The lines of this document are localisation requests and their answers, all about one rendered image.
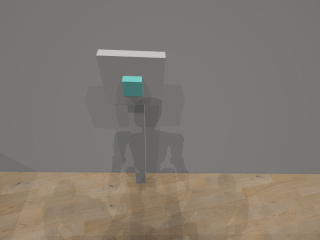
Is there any panel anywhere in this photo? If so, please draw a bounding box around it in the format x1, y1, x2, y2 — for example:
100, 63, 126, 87
96, 49, 166, 184

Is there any button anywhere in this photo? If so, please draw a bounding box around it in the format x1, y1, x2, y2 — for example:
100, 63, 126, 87
122, 76, 143, 97

